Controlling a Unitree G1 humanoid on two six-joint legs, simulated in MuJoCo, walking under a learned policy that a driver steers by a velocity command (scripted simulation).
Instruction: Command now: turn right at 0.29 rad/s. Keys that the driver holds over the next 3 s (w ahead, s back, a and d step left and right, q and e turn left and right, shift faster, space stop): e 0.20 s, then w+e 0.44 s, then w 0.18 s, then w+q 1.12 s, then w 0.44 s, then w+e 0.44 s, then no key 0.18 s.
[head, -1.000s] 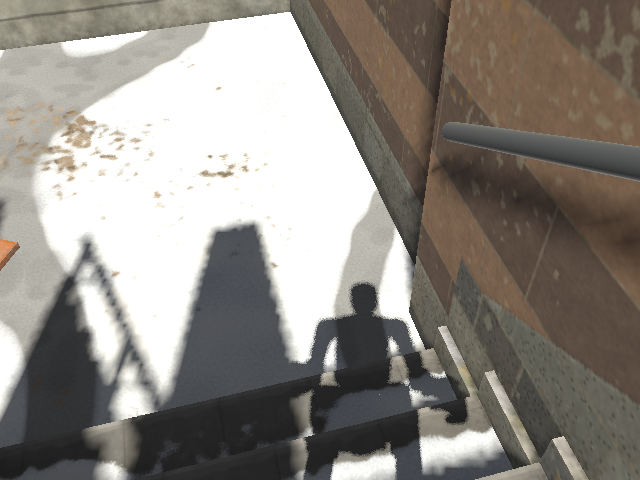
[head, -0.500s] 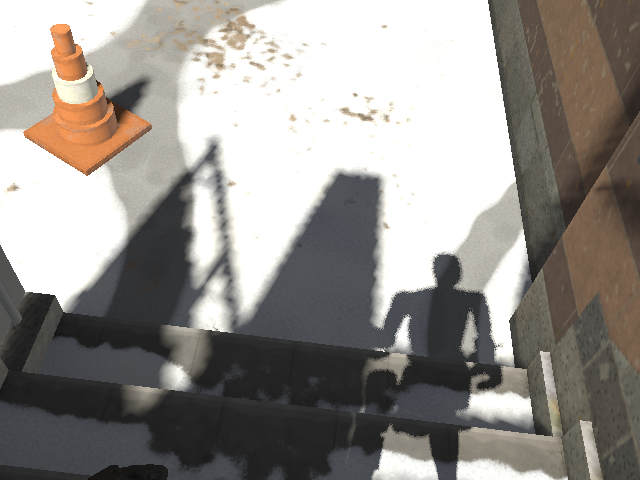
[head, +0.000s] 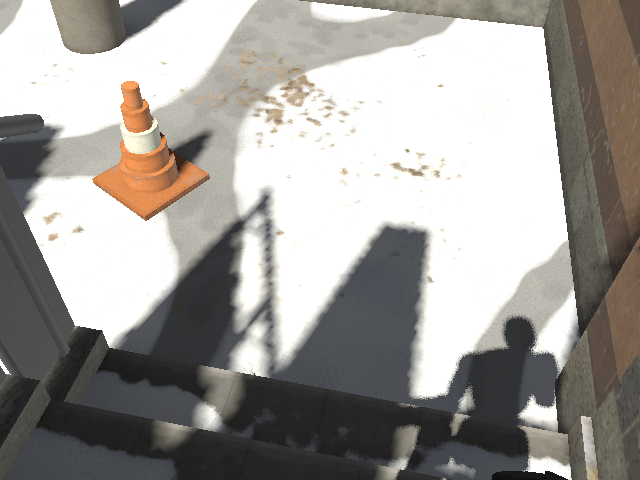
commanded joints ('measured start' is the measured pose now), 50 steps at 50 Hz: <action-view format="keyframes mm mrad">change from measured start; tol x32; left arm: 1 -5 202 52 -80 8 -26 4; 40 -325 21 10 -158 -3 -84 -51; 46 428 240 71 141 96 -86 3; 50 295 159 48 158 17 -92 -16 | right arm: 1 10 -155 -61 -88 -16 -33 -8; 50 381 -198 -91 154 27 -113 -29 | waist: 1 -94 -176 -45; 16 -83 -163 -88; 19 -160 243 -58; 40 -198 116 210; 47 63 -319 -299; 50 35 129 -167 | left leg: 1 -54 71 4 -37 -48 29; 10 -210 70 180 171 -179 -72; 17 316 118 184 -202 -52 2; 20 447 590 -514 -404 -408 196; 30 142 357 163 -230 401 79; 39 37 349 267 -105 37 100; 44 227 321 156 459 503 76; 45 65 244 186 807 312 16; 46 -265 77 157 1268 -580 -49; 50 -626 140 92 1223 -260 -56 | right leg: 1 73 -157 285 -251 475 -183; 14 -30 -107 378 -306 61 -260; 19 -758 184 212 295 -271 -132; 27 -672 16 106 789 381 -42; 35 -788 11 109 423 759 -47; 45 314 -74 -152 -304 864 -75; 47 825 -332 73 211 1357 -278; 50 379 -402 336 -277 90 -316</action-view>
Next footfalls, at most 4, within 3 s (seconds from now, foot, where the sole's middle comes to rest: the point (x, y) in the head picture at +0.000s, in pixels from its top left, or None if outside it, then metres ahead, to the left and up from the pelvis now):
0.36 left None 0.01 0.08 -0.76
0.90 right None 0.28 -0.28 -0.93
1.42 left None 0.60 -0.15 -1.10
1.88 right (456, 453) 0.85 -0.37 -1.27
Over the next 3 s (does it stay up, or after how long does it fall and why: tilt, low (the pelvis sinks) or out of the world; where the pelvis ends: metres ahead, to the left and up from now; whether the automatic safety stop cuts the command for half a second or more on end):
stays up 1.41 -0.16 -0.69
